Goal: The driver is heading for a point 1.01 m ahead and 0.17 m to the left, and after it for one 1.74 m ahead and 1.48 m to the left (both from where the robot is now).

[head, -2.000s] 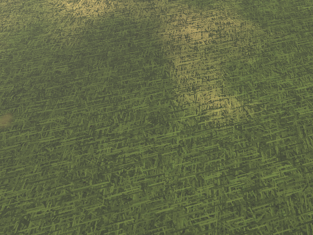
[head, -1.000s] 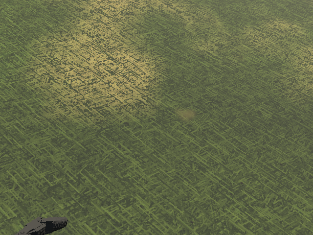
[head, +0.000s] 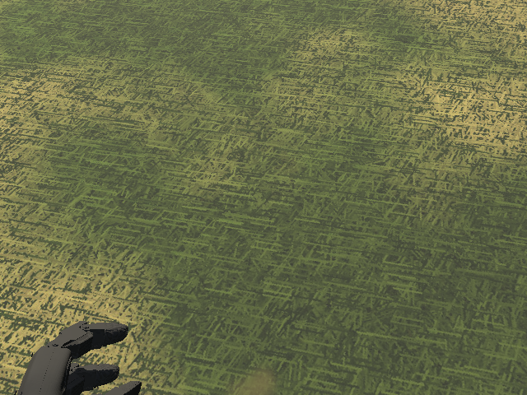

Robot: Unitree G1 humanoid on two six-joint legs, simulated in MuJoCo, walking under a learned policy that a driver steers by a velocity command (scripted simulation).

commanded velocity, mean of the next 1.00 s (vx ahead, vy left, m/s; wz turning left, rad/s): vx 0.52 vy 0.00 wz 0.02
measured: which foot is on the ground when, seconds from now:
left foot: down 0.00-0.02, up 0.04-0.40, down 0.42-0.92, up 0.94-1.00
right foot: down 0.00-0.42, up 0.44-0.90, down 0.92-1.00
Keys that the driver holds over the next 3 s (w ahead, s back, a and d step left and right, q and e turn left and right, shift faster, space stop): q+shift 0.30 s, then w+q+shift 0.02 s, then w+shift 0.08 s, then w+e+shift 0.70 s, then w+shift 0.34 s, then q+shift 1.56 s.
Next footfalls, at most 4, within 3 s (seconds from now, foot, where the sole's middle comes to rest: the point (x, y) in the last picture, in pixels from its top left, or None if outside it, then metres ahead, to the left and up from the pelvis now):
0.42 left None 0.07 0.15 -0.77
0.92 right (215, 373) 0.51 0.11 -0.77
1.34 left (145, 245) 0.91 0.29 -0.77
1.74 right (235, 164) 1.19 0.00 -0.77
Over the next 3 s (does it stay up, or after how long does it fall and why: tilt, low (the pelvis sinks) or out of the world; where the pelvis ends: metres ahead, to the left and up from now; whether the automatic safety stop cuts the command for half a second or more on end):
stays up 1.10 0.15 0.00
